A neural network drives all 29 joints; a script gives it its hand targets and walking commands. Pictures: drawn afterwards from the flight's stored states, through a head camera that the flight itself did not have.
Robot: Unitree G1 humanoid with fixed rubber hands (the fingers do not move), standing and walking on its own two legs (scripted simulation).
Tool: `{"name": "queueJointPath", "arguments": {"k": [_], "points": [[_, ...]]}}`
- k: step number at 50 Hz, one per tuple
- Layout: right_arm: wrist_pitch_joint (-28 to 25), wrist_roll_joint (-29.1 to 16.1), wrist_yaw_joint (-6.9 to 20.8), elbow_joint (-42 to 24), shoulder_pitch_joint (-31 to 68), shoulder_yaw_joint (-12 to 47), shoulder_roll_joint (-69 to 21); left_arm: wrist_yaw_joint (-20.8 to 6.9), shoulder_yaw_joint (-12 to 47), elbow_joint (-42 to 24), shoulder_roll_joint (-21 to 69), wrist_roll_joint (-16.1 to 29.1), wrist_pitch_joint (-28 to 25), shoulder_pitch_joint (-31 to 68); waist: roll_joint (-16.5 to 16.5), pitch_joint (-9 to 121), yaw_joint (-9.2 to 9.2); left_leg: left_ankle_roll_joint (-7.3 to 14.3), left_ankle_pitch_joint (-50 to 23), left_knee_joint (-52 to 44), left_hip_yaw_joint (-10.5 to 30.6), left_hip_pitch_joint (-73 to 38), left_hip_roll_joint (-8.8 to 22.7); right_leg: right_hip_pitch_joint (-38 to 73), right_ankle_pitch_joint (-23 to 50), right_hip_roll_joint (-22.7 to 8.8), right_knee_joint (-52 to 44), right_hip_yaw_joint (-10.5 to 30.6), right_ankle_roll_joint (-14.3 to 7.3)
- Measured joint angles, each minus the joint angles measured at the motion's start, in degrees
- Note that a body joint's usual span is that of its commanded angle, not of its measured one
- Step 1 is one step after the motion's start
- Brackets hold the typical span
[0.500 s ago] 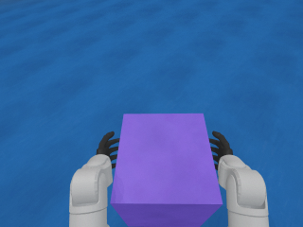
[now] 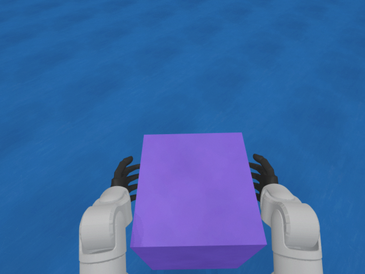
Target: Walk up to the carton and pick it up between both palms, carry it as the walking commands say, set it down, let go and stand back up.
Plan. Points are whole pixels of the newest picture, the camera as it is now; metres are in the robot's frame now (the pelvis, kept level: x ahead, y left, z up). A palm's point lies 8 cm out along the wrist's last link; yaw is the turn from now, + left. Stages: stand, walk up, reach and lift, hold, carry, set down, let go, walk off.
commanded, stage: carry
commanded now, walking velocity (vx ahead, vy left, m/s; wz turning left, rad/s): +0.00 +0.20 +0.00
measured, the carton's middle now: (193, 206) +0.27 +0.01 +0.02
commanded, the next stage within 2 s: none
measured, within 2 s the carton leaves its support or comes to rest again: neither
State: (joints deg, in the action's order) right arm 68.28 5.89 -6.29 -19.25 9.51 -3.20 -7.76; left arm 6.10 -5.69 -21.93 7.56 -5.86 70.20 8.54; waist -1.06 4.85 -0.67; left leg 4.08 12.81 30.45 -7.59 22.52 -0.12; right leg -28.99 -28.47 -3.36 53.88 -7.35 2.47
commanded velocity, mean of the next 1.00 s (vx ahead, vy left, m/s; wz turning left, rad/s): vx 0.00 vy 0.08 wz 0.00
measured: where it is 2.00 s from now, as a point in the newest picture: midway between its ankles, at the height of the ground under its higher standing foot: outside the picture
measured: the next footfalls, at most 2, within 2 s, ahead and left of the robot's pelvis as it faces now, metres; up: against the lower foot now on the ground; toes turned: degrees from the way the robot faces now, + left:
right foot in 0.08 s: +0.03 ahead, -0.07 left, +0.00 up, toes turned -10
left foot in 0.40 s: +0.01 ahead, +0.26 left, +0.00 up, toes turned -7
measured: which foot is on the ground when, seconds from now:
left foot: down 0.00-0.08, up 0.10-0.38, down 0.40-1.00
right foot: up 0.00-0.06, down 0.08-0.42, up 0.44-0.70, down 0.72-1.00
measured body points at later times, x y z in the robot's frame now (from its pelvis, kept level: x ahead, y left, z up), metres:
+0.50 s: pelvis -0.05 +0.14 +0.00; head -0.04 +0.15 +0.45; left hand +0.22 +0.30 +0.07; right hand +0.24 +0.01 +0.08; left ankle -0.03 +0.25 -0.73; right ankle -0.04 -0.02 -0.70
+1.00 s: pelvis -0.08 +0.19 +0.00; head -0.12 +0.19 +0.45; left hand +0.19 +0.33 +0.09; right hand +0.19 +0.04 +0.09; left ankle -0.03 +0.25 -0.73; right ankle -0.08 +0.07 -0.73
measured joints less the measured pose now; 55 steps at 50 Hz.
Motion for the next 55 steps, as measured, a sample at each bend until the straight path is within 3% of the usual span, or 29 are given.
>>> {"name": "queueJointPath", "arguments": {"k": [2, 4, 6, 8, 10, 12, 17, 20, 22, 25, 29, 34, 37, 39, 44, 55], "points": [[0.18, 0.35, 0.03, -0.32, -0.01, 0.05, 0.00, -0.06, -0.09, 0.24, 0.04, 0.14, -0.09, 0.26, 0.70, 0.60, 0.27, 0.73, 0.17, 0.57, -0.76, 0.48, -0.90, 3.41, 1.92, 0.84, -7.33, -0.98, -0.92], [0.54, 0.71, 0.04, -0.40, 0.09, -0.04, 0.02, -0.20, -0.21, 0.90, 0.11, 0.19, -0.11, 0.70, 1.17, 1.22, 0.39, 1.21, 0.80, 2.05, -1.73, 1.15, -2.04, 8.43, 8.71, 0.76, -18.29, -2.12, -1.66], [0.71, 0.88, 0.04, 0.10, -0.23, -0.62, 0.10, -0.48, 0.19, 2.76, 0.17, 0.01, -0.64, 0.88, 3.11, 1.17, 0.57, -0.49, 5.23, 6.82, -0.98, 2.91, -1.59, 8.66, 10.35, 0.99, -18.99, -2.40, -4.00], [1.21, 0.93, -0.15, 0.42, -0.90, -0.74, 0.16, -0.69, 0.28, 4.31, 0.16, 0.07, -0.59, 0.96, 2.95, 0.75, 1.11, -2.47, 10.71, 16.87, 1.21, 5.99, -1.55, 9.24, 10.63, -0.06, -19.75, -2.52, -4.95], [1.44, 0.71, -0.37, 0.88, -0.88, -0.73, 0.19, -0.80, 0.28, 4.68, 0.14, 0.03, -0.63, 0.58, 2.68, 0.36, 1.39, -3.89, 9.93, 23.56, 3.36, 8.07, -0.56, 9.94, 11.97, -1.13, -21.80, -2.25, -4.42], [1.39, 0.43, -0.53, 0.81, -0.42, -0.66, 0.15, -0.81, 0.19, 3.98, 0.11, 0.00, -0.79, 0.28, 2.22, 0.01, 1.49, -4.79, 8.64, 23.77, 4.91, 8.24, 0.87, 10.03, 13.56, -2.34, -23.49, -1.63, -3.41], [0.93, -0.13, -0.84, -0.90, 1.15, -1.08, -0.07, -0.84, 0.03, 1.54, 0.20, -0.14, -1.27, 1.05, 0.60, -0.42, 1.54, -5.81, 8.95, 12.55, 5.33, 3.76, 2.78, 7.99, 15.59, -5.87, -23.98, -0.12, -0.57], [0.96, -0.32, -0.83, -0.99, 1.84, -1.42, -0.20, -0.85, 0.05, 0.96, 0.23, -0.48, -1.11, 1.30, 0.26, -0.15, 1.69, -5.34, 3.14, -1.04, 3.10, -2.69, 2.92, 6.22, 15.43, -7.46, -21.80, 0.54, 1.74], [0.13, -0.29, -0.72, 0.71, 1.77, -0.71, -0.27, -0.86, -0.73, 1.19, 0.11, -0.61, -0.99, 1.08, -1.58, -0.20, 1.74, -4.73, -1.39, -1.74, 2.28, -2.44, 1.56, 4.14, 10.19, -8.67, -17.52, 1.83, 2.34], [0.15, -0.38, -0.49, 2.41, 0.99, 0.07, -0.13, -0.63, -0.73, 1.14, -0.04, -0.57, -0.12, -0.52, -1.27, -0.58, 0.79, -3.30, 0.48, -0.46, 2.12, -1.75, 1.95, 0.63, -0.55, -5.14, -6.27, 3.52, 1.91], [0.11, -0.38, -0.11, 1.36, 0.09, -0.17, -0.01, -0.01, 0.03, 0.61, -0.06, -0.24, 0.22, -0.49, -0.80, -0.55, -0.22, -1.78, -0.16, -1.11, 1.90, -1.53, 1.43, -0.38, 0.61, -1.82, 0.22, 2.57, 1.51], [0.18, 0.21, 0.20, 0.50, -0.13, -0.33, 0.02, 0.09, 0.08, 0.91, 0.06, -0.13, 0.35, 0.50, -0.01, 1.06, -0.13, -0.44, -0.65, -1.15, 0.82, -0.99, 0.18, 5.82, 2.00, 1.13, -11.26, 1.38, 0.21], [0.57, 0.64, 0.37, 1.14, 0.15, -0.85, 0.04, -0.04, 0.12, 2.45, 0.17, -0.26, 0.22, 1.03, 1.09, 1.64, 0.15, -0.17, -0.20, 0.02, -0.03, -0.93, -0.26, 11.64, 12.32, 1.71, -23.47, 0.58, -1.91], [1.03, 0.92, 0.43, 1.67, -0.14, -1.06, 0.09, -0.24, 0.36, 3.79, 0.18, -0.45, 0.14, 0.93, 2.39, 1.64, 0.85, -0.16, -0.44, -0.48, -0.04, -1.80, -0.17, 12.36, 13.36, 1.88, -23.85, 0.53, -3.22], [2.23, 1.08, 0.33, 1.89, -0.41, -1.20, 0.12, -0.61, 0.50, 4.88, 0.16, -0.74, 0.86, 1.04, 2.94, 2.62, 1.89, 0.42, -1.49, -1.71, -0.12, -2.49, -0.42, 12.97, 13.15, 1.73, -24.70, 0.56, -2.88], [2.37, 0.94, 0.57, 4.55, 1.46, -2.17, -0.14, -0.46, 0.00, 5.86, 0.20, -1.29, 1.26, 1.52, 0.93, 3.60, 1.02, 1.09, -3.45, -4.00, -0.73, -2.32, -1.11, 11.91, 14.62, 1.14, -25.38, 1.07, -2.38]]}}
